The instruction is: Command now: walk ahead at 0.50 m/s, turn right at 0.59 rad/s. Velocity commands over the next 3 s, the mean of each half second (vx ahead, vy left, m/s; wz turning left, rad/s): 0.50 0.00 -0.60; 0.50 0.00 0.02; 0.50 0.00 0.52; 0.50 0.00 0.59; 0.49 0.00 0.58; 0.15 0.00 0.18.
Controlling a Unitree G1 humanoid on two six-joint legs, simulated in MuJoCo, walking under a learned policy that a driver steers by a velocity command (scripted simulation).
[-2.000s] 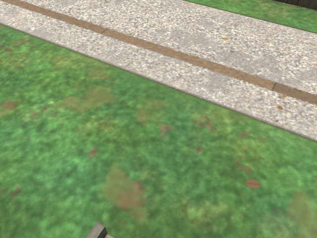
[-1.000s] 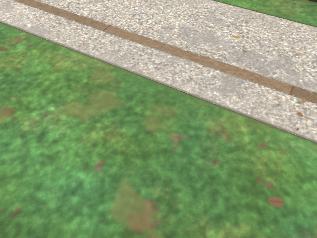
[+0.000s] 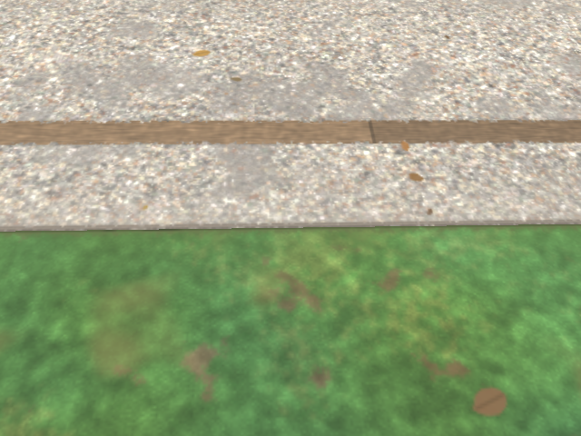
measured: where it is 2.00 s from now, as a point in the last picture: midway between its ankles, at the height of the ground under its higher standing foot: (316, 243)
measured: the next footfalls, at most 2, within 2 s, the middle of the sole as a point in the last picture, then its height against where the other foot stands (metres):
right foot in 0.22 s outside the picture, level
left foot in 0.68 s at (270, 415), level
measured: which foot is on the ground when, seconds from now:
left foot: down 0.00-0.22, up 0.24-0.66, down 0.68-1.00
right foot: up 0.00-0.20, down 0.22-0.68, up 0.70-1.00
